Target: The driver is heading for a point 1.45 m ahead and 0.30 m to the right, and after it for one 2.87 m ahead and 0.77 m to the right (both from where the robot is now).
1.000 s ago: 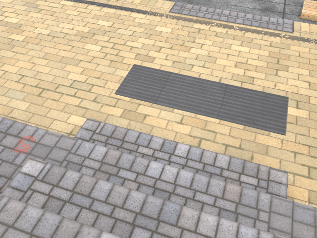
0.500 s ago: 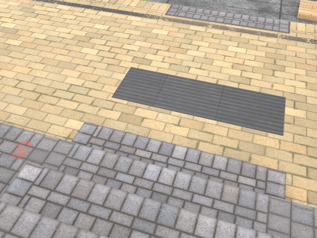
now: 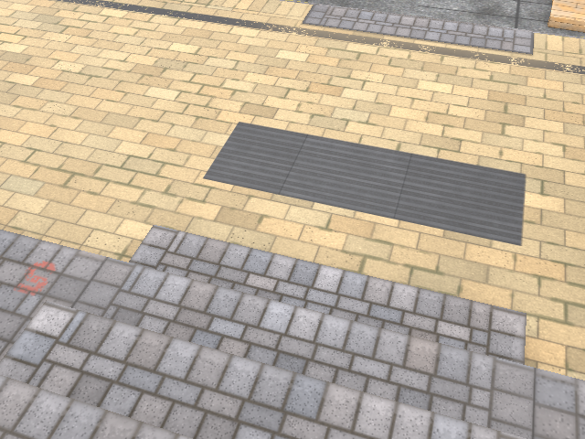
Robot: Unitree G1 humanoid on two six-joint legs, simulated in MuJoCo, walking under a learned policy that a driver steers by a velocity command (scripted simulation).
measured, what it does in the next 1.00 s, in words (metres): stands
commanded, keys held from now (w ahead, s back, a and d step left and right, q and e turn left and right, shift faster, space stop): no key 0.96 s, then w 0.04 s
